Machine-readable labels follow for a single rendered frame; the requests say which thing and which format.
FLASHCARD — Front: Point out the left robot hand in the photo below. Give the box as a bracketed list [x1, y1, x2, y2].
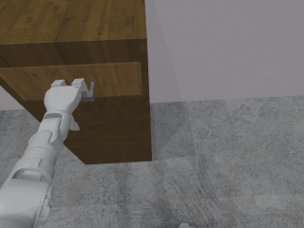
[44, 78, 88, 131]

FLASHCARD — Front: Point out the robot left forearm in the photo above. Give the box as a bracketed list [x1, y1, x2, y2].
[0, 110, 71, 198]

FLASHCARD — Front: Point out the cabinet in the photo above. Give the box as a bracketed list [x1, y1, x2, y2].
[0, 0, 152, 165]

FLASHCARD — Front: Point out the drawer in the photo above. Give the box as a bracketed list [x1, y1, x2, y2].
[0, 62, 143, 101]

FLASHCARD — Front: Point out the left robot upper arm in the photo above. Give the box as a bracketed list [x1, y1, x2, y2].
[0, 179, 54, 228]

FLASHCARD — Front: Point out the handle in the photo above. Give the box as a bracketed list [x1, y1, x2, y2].
[80, 82, 96, 103]

